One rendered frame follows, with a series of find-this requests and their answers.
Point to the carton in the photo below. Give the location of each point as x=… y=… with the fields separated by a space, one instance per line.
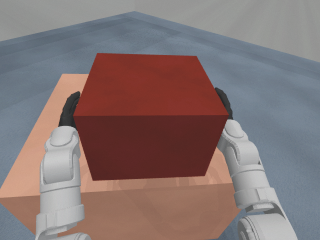
x=146 y=116

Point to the left robot forearm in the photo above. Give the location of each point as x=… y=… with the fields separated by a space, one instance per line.
x=59 y=184

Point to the left robot hand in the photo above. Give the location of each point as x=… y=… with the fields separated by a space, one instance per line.
x=66 y=117

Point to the pedestal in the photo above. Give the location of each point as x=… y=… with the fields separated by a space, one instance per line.
x=172 y=208

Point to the right robot hand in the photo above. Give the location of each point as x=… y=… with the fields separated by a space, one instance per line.
x=225 y=101

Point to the right robot forearm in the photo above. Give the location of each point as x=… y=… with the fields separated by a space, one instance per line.
x=252 y=190

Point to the robot right upper arm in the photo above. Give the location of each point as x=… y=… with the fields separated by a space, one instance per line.
x=271 y=226

